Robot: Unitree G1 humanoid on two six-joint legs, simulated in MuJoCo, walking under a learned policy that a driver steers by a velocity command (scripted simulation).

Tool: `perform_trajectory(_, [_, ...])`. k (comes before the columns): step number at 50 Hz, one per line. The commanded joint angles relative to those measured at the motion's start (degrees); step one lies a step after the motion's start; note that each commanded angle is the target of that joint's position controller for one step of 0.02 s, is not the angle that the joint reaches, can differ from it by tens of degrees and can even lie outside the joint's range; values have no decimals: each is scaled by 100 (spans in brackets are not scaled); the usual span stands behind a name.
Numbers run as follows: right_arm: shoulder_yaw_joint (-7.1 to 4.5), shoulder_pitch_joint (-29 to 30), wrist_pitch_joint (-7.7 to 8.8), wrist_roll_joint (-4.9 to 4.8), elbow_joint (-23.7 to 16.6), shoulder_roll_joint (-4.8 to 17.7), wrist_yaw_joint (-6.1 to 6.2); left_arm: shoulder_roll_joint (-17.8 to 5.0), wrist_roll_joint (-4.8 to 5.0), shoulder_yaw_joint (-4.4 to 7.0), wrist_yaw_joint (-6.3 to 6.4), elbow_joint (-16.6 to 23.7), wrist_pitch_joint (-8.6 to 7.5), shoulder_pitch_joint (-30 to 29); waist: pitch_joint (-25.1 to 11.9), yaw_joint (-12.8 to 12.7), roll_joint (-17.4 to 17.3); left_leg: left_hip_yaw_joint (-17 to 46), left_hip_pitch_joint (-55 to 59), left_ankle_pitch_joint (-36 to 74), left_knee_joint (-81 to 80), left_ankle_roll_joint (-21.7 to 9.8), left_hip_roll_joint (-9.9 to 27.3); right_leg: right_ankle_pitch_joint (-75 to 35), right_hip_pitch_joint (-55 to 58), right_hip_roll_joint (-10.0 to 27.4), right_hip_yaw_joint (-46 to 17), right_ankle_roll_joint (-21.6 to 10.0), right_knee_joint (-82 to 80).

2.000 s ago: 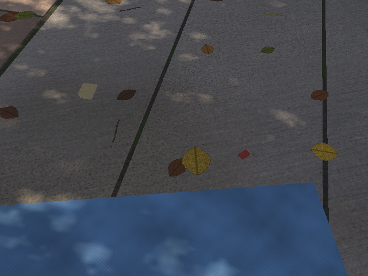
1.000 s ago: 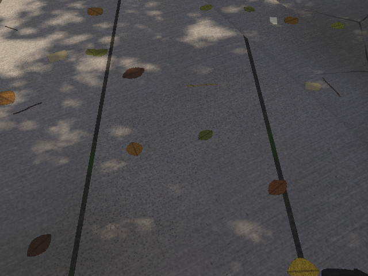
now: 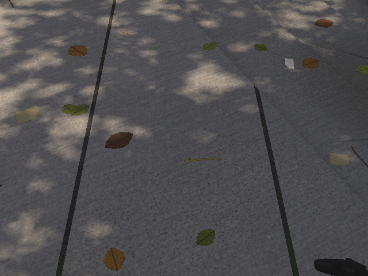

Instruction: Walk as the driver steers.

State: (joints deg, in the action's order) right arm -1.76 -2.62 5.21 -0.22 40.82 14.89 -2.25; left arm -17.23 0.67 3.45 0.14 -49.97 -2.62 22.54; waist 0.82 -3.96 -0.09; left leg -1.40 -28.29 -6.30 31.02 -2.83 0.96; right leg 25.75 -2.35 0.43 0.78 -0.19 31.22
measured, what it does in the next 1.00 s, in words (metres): walks ahead: right foot, then left foot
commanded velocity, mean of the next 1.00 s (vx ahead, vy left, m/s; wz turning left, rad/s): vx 0.34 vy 0.00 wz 0.00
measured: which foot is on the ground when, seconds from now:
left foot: down 0.00-0.54, up 0.56-0.90, down 0.92-1.00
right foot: down 0.00-0.00, up 0.02-0.50, down 0.52-1.00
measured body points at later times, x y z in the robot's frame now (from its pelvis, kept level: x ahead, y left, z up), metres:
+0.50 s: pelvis +0.27 -0.01 +0.01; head +0.29 -0.02 +0.46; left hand +0.49 +0.21 -0.08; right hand +0.25 -0.30 -0.13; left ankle +0.11 +0.10 -0.72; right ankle +0.41 -0.13 -0.72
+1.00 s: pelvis +0.41 -0.03 +0.02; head +0.42 -0.02 +0.47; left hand +0.52 +0.22 -0.12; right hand +0.52 -0.30 -0.10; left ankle +0.45 +0.11 -0.72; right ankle +0.41 -0.13 -0.72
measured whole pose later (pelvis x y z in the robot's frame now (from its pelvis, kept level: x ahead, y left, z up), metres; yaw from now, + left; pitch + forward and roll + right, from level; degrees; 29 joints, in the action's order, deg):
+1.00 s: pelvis +0.41 -0.03 +0.02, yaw +0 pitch +0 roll -1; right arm -2.8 -9.8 -0.7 0.6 51.3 13.9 1.9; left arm -13.1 -1.0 1.0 0.0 -54.1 -1.8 8.7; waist 0.3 -0.6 -0.1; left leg 1.7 -17.2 -11.8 28.7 2.0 3.2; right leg 13.7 -11.7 -2.2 3.3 -1.7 25.5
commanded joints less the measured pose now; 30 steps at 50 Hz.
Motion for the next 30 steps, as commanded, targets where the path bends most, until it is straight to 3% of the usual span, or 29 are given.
perform_trajectory(1, [-458,-2433,-37,-19,245,1359,69,-305,-13,-49,-35,430,-274,345,-2320,1068,-1377,4363,5089,-1309,-1262,-1565,2121,738,-3794,-274,-704,-103,4041])
perform_trajectory(2, [-360,-1989,-30,-33,192,1120,73,-743,147,77,-72,587,-335,-192,-1376,1013,-943,3624,4362,-1712,-1406,-1270,1953,401,-4285,70,-733,-191,4323])
perform_trajectory(3, [-309,-1550,-40,-16,110,977,77,-720,152,68,-59,685,-345,-578,-820,858,-561,2931,3506,-1465,-1520,-1101,1734,-134,-4225,369,-544,-231,4109])
perform_trajectory(4, [-256,-1227,-37,25,85,807,58,-661,62,77,-38,709,-319,-736,-404,691,-388,2440,2737,-1024,-1724,-1053,1522,-522,-4022,545,-474,-202,3757])
perform_trajectory(6, [-211,-950,24,78,76,632,35,-494,7,91,-13,610,-192,-489,-248,370,-612,1831,1931,-364,-2061,-976,1201,-987,-3342,746,-509,-137,3342])
perform_trajectory(9, [-261,-1071,108,51,227,786,67,-334,-35,74,26,624,-87,-601,-118,298,-468,1307,1722,416,-2325,-1100,1136,-1516,-3439,781,-445,20,2860])
perform_trajectory(12, [-284,-1329,72,29,395,875,148,-253,-67,52,17,770,-115,-1161,13,444,-329,945,1956,802,-2398,-1024,1061,-2384,-3736,780,-420,114,1895])
perform_trajectory(15, [-294,-1571,26,-16,537,960,199,-120,-41,-2,-51,895,-174,-1736,137,656,-332,631,2069,753,-2426,-881,943,-3087,-3548,626,-268,106,884])
perform_trajectory(20, [-327,-2038,-104,-71,844,1055,233,-131,28,-39,-206,1173,-248,-2504,364,903,-316,665,2811,720,-2161,-854,1250,-2937,-3616,446,-194,-12,50])
perform_trajectory(23, [-375,-1989,-188,-100,929,1137,273,-275,24,-6,-282,1215,-293,-2423,274,727,-426,732,3237,1373,-1755,-724,1442,-2330,-3310,333,-151,-235,-220])
perform_trajectory(24, [-382,-1865,-220,-88,922,1167,287,-380,-15,46,-278,1136,-307,-2126,116,530,-487,652,3273,2361,-1330,-620,1343,-2202,-2812,171,-35,-330,-342])
perform_trajectory(25, [-363,-1745,-263,-77,901,1132,307,-558,-79,154,-251,911,-324,-1414,-342,144,-445,441,3188,3380,-459,-448,1054,-2478,-1803,-55,166,-473,-553])
perform_trajectory(26, [-284,-1803,-264,-11,818,954,330,-893,-167,262,-206,705,-340,-625,-1082,-125,-220,222,2532,2951,735,-189,706,-3763,-300,357,-153,-714,-332])
perform_trajectory(27, [-99,-2367,-164,104,702,415,297,-1401,-293,357,-159,633,-306,-39,-2034,-35,951,-43,290,421,2943,279,-110,-5116,2175,1859,-2149,-1580,-34])
perform_trajectory(28, [-75,-2647,-80,61,924,401,260,-1093,-160,280,-166,543,-232,133,-2719,-73,1516,641,-445,-3078,4154,454,-591,-5640,2572,2446,-3482,-2094,-541])
perform_trajectory(29, [-231,-2308,-45,-102,894,945,238,-817,-87,180,-170,600,-194,-184,-2111,-112,935,1011,-714,-3011,4552,404,-264,-5488,1875,2208,-2764,-1857,-618])
perform_trajectory(30, [-225,-1835,-58,-169,765,913,248,-640,-77,119,-152,663,-181,-665,-1387,46,660,738,-890,-2700,4352,385,35,-5532,1090,1942,-1980,-1638,-711])
Keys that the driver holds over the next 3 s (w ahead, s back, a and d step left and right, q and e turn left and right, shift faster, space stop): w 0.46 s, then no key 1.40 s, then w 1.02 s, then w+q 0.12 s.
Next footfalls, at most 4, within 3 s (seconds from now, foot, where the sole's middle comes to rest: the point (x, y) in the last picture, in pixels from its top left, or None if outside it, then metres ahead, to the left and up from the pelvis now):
0.52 right None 0.45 -0.13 -0.76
0.92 left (168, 265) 0.49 0.11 -0.76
2.60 right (230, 175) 0.88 -0.11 -0.76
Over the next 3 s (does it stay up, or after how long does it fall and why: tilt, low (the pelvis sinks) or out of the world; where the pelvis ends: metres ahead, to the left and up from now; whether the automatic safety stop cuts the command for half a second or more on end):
stays up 0.92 -0.02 0.02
